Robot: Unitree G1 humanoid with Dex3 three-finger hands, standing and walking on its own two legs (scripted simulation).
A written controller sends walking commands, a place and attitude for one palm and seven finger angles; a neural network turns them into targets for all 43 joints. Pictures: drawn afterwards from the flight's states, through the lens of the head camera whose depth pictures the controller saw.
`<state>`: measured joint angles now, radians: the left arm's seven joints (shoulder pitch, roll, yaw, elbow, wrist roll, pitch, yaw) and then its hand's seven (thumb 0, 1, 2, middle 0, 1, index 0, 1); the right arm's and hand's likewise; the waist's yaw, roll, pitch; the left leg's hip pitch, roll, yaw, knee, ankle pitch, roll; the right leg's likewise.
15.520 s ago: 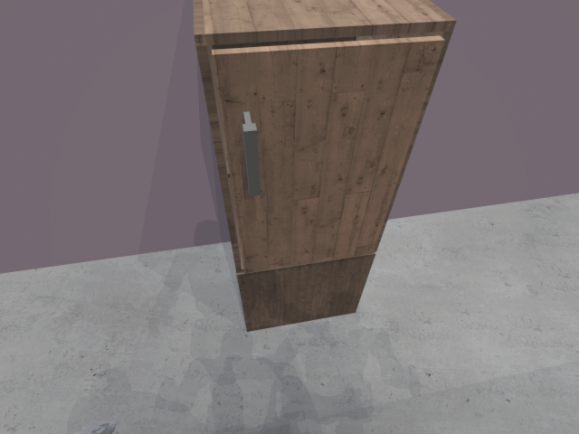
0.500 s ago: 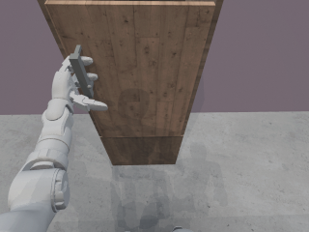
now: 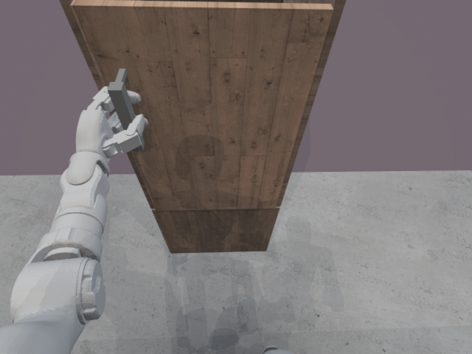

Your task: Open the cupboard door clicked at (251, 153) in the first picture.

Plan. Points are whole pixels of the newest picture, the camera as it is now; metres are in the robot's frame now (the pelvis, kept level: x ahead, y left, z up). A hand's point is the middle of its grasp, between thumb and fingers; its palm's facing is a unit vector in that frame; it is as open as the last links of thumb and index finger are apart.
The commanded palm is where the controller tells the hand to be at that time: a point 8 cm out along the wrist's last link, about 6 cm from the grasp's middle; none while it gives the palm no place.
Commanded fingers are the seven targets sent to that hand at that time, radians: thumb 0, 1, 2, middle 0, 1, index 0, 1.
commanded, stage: close the thumb around the handle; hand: left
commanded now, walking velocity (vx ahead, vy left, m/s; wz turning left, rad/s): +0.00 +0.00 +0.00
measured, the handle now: (130, 112) +0.52 +0.18 +0.11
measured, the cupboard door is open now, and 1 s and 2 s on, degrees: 0 36 44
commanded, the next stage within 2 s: pull the door open along its arc in 0.12 s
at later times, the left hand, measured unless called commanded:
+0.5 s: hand (137, 145) +0.44 +0.16 +0.11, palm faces -0.02 -1.00 +0.00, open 5.9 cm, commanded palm +0.37 +0.21 +0.11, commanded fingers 0.00 0.90 0.90 -0.40 -1.35 -0.40 -1.35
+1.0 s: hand (189, 228) +0.28 +0.06 +0.11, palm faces +0.31 -0.95 -0.01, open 6.3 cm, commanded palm +0.19 +0.11 +0.11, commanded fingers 0.00 0.90 0.90 -0.40 -1.35 -0.40 -1.35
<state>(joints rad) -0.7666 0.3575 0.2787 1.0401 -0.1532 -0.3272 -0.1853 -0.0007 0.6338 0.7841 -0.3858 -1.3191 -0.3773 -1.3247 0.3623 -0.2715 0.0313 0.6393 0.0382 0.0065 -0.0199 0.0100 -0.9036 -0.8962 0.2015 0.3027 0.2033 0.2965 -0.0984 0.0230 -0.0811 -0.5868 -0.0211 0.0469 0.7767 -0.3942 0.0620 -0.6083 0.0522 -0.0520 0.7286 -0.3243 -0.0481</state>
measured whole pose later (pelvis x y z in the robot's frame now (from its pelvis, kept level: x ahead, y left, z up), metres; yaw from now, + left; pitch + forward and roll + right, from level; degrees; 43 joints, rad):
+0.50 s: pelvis +0.00 +0.00 +0.00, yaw -1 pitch +11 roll -1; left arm -0.57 0.29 0.24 0.79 -0.19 -0.28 -0.16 0.00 0.73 0.77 -0.35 -1.35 -0.33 -1.34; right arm 0.38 -0.27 0.02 0.61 0.05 0.01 0.00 0.01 -0.90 -0.90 0.20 0.30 0.20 0.30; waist -0.08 0.04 -0.10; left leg -0.54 -0.02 0.07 0.75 -0.39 0.07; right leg -0.58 0.06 -0.03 0.71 -0.32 -0.04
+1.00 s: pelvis +0.02 -0.02 +0.01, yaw +1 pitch +3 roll +0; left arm 0.23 -0.05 -0.28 -0.25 0.05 0.13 0.48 0.02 0.66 0.73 -0.33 -1.29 -0.35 -1.33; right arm 0.10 -0.16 0.05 0.51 -0.03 0.11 0.04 0.01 -0.90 -0.90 0.20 0.30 0.20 0.30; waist 0.01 0.05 -0.09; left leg -0.35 -0.03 0.02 0.70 -0.40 0.03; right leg -0.37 0.05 -0.07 0.68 -0.36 -0.07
